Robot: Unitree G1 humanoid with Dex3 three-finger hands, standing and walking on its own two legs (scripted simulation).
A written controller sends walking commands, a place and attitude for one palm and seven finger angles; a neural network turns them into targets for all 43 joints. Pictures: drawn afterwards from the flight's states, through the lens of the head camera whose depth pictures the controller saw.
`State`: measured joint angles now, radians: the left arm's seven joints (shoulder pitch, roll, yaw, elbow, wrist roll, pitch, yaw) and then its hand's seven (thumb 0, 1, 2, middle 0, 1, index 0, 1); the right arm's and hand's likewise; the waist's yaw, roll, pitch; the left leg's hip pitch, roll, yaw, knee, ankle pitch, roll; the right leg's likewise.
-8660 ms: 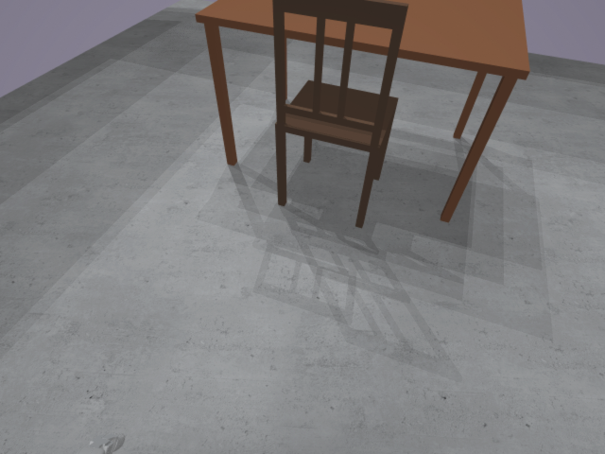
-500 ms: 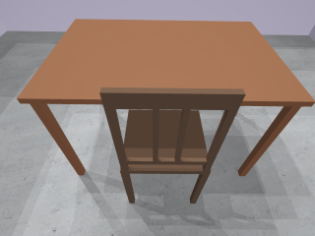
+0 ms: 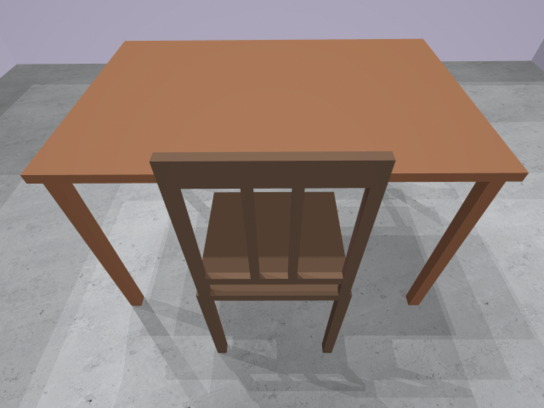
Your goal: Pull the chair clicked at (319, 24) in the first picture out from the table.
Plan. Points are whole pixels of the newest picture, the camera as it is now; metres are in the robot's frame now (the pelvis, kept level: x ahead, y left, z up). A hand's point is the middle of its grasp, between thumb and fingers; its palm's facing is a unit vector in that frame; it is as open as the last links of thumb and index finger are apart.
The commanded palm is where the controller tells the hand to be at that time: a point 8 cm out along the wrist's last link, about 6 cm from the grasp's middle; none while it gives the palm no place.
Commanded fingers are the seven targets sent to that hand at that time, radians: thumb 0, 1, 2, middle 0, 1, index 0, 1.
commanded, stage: look again from close up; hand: left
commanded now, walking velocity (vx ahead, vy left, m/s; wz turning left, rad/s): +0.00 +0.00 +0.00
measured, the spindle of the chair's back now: (251, 237) +0.47 +0.08 -0.09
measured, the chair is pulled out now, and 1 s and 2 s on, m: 0.00 0.00 0.00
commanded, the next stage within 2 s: none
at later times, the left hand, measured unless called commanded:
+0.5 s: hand out of the picture -0.03 +0.13 -0.17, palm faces +0.07 -0.98 -0.17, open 7.4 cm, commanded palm none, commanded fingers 0.00 0.90 0.90 -0.20 -0.30 -0.20 -0.30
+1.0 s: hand out of the picture -0.02 +0.15 -0.17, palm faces +0.06 -0.98 -0.17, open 7.4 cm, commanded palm none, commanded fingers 0.00 0.90 0.90 -0.20 -0.30 -0.20 -0.30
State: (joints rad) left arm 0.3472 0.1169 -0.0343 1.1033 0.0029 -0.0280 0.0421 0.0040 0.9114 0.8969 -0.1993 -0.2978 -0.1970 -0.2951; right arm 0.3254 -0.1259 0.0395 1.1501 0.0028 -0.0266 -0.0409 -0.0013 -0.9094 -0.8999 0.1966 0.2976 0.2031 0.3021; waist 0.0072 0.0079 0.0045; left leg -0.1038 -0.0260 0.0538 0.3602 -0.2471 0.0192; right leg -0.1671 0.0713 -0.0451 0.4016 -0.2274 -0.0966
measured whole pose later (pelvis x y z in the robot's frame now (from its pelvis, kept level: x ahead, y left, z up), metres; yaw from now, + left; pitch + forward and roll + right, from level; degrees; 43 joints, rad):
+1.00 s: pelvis +0.01 -0.01 +0.00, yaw +0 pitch +0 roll +1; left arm 0.37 0.11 -0.02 1.11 0.00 -0.03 0.04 0.00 0.91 0.90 -0.20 -0.30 -0.20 -0.30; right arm 0.37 -0.10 0.04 1.15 0.00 -0.03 -0.05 0.00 -0.91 -0.90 0.20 0.30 0.20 0.30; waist 0.01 0.00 -0.01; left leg -0.11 -0.01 0.04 0.37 -0.26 0.01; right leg -0.15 0.09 -0.05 0.37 -0.22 -0.10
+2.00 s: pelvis +0.01 -0.01 +0.00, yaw +1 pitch +0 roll +1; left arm 0.38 0.10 -0.02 1.12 0.00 -0.03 0.04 0.00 0.91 0.90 -0.20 -0.30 -0.20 -0.30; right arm 0.36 -0.11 0.04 1.15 0.00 -0.03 -0.05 0.00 -0.91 -0.90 0.20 0.30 0.20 0.30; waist 0.02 0.00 -0.01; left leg -0.11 0.00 0.03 0.38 -0.27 0.00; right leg -0.15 0.09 -0.07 0.37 -0.23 -0.11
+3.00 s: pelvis -0.02 +0.01 -0.06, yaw +2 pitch +12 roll +2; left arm 0.37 0.04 -0.02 0.19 -0.16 -0.56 -0.17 0.01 0.65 0.78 -0.17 -0.26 -0.17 -0.25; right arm 0.13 -0.29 -0.07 0.56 0.01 -0.23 0.02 0.01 -0.91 -0.90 0.20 0.30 0.20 0.30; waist -0.02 -0.07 -0.15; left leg -0.68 -0.04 0.06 0.95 -0.48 0.04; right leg -0.73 0.03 -0.07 0.97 -0.45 -0.09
